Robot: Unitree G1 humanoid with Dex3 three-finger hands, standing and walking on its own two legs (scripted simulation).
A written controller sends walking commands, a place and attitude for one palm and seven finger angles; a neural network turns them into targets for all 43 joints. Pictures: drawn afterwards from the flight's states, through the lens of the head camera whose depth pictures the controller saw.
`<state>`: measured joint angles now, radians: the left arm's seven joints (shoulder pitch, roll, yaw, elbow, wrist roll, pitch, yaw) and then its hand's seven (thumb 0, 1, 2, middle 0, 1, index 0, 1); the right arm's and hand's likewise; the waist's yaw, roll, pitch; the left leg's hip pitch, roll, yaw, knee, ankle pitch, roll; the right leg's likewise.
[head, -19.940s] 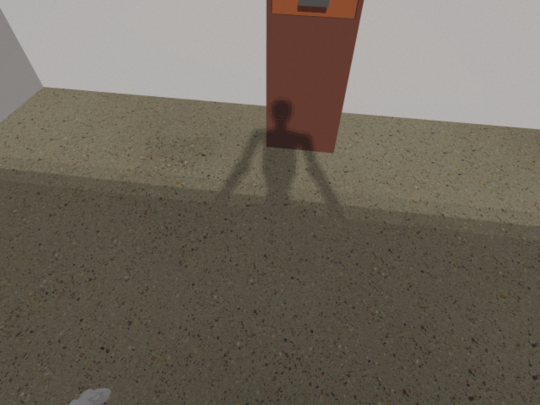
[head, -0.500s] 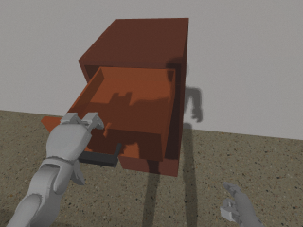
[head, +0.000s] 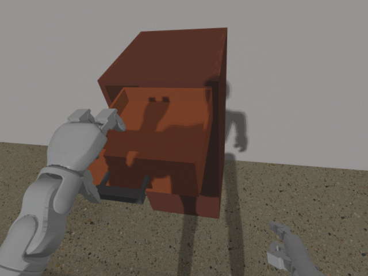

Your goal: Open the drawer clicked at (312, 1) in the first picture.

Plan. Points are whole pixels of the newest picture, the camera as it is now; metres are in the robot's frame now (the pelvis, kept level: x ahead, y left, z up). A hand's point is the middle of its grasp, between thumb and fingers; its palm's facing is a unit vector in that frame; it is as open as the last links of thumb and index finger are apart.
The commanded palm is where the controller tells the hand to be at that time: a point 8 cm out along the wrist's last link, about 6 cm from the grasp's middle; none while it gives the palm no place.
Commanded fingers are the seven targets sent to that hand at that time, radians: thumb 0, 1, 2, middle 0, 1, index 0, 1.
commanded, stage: lift the hand off the handle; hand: left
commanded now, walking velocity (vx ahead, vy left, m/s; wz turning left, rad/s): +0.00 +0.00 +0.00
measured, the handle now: (122, 186) +0.30 +0.21 +0.03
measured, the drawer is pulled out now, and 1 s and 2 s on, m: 0.30 0.30 0.30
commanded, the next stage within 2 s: draw the hand back to the body in 0.08 s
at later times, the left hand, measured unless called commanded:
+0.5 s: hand (80, 168) +0.24 +0.23 +0.17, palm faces +0.15 -0.03 -0.99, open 13.9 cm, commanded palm +0.20 +0.23 +0.23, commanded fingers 0.00 -0.50 0.30 -0.30 -1.20 -0.30 -1.20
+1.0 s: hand (69, 167) +0.21 +0.21 +0.22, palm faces +0.41 -0.85 -0.34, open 13.4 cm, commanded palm +0.16 +0.25 +0.22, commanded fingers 0.00 -0.08 0.48 -0.27 -0.93 -0.27 -0.93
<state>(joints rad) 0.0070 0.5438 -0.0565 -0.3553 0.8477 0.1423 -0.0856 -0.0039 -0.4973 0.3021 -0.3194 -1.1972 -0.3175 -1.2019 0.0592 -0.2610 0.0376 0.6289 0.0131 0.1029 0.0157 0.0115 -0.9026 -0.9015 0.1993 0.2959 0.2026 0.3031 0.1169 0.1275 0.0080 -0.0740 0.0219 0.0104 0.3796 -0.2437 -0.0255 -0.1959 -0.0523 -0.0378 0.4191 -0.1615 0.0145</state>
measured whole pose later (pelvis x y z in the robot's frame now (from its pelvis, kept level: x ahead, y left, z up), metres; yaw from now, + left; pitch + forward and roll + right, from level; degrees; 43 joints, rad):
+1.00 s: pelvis -0.01 -0.01 +0.00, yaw +0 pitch -6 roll +0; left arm 0.25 0.32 0.28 -0.47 0.00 -0.19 0.09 -0.01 -0.37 0.36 -0.31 -1.11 -0.31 -1.12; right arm 0.15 -0.20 0.05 0.64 -0.02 -0.15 -0.09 0.01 -0.90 -0.90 0.20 0.30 0.20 0.30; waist 0.07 0.05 0.08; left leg -0.04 0.05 0.00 0.41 -0.26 -0.04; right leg -0.13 -0.02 -0.05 0.39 -0.14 0.01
